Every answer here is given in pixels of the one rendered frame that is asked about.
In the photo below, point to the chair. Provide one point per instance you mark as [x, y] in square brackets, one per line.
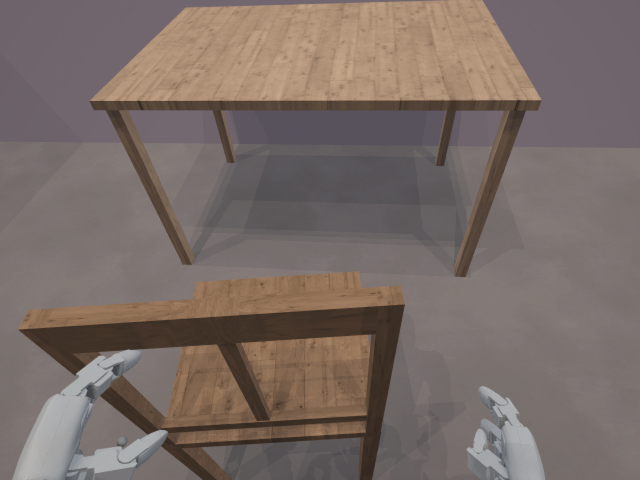
[263, 360]

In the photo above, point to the left robot hand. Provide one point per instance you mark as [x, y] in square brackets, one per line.
[49, 452]

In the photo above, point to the table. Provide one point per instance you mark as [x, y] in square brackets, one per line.
[446, 55]

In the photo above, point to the right robot hand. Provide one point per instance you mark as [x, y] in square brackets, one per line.
[516, 456]

